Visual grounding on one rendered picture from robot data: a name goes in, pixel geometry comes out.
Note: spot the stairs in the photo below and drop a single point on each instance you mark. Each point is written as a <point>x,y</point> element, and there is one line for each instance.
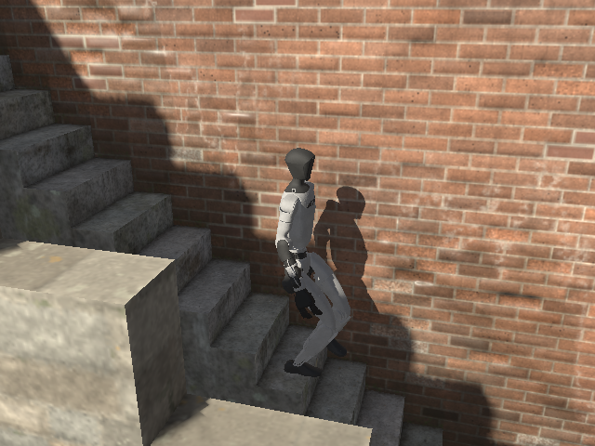
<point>235,342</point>

